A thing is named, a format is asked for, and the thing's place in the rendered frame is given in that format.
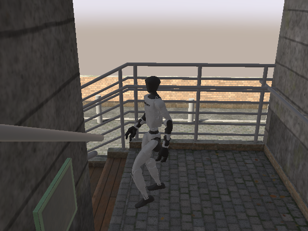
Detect stairs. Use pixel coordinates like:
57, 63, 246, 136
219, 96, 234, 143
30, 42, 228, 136
89, 158, 127, 231

